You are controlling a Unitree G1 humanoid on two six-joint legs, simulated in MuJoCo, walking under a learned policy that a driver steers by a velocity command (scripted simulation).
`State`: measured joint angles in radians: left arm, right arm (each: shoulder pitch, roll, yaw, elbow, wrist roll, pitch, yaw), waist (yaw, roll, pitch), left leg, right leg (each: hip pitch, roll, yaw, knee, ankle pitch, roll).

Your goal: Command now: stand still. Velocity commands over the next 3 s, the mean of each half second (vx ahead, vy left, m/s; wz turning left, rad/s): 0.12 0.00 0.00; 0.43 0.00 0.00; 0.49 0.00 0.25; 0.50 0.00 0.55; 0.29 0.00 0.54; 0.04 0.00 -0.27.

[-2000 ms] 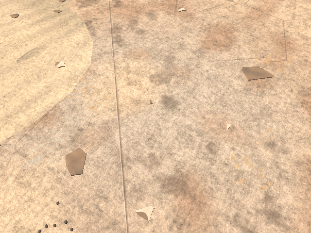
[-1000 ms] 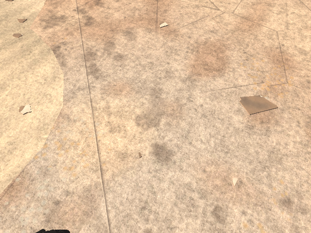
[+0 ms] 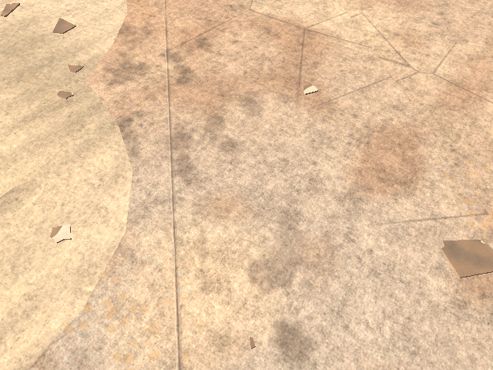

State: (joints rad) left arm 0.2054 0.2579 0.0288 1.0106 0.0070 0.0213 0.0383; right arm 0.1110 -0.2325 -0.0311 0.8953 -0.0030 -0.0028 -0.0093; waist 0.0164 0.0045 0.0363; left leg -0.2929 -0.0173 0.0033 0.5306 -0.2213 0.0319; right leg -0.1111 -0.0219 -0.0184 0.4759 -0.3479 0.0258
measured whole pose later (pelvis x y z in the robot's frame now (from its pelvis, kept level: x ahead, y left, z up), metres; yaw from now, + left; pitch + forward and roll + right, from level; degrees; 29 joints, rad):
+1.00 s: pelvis +0.24 +0.00 +0.00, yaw +0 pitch +1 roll +1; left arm -0.02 0.23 0.04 0.86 -0.02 -0.09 -0.03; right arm 0.43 -0.23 -0.04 1.08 0.01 -0.08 -0.01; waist -0.08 -0.02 0.03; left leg 0.16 -0.04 0.05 0.16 -0.35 0.02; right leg -0.61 -0.06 -0.02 0.55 0.02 -0.04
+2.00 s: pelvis +0.80 +0.08 +0.01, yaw +27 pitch +2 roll +0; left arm 0.01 0.28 0.06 0.77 0.00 -0.11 0.00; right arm 0.32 -0.26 -0.08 0.81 0.02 -0.06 -0.01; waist -0.07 -0.04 0.03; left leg -0.12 -0.10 -0.13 0.34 -0.26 0.08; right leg -0.64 -0.07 0.09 0.58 0.04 0.05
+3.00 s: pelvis +1.04 +0.15 -0.01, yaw +31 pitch +1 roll +2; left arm 0.23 0.30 0.07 0.79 0.03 0.03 -0.01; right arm 0.06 -0.29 -0.09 0.76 0.00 0.04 -0.05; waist 0.04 0.03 0.04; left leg -0.45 0.07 0.05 0.91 -0.51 -0.05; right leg -0.34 -0.01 -0.04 0.68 -0.36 -0.06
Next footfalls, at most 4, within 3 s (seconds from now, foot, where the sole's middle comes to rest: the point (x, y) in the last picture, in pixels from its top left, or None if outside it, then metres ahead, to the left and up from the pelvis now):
1.06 right None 0.48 -0.13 -0.77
1.64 left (213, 285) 0.75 0.14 -0.77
2.12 right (240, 196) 1.10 0.07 -0.77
2.58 left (162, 216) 1.01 0.33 -0.77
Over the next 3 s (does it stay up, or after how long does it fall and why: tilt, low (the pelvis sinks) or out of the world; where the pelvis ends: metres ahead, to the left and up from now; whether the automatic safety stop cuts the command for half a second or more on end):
stays up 1.04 0.15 -0.01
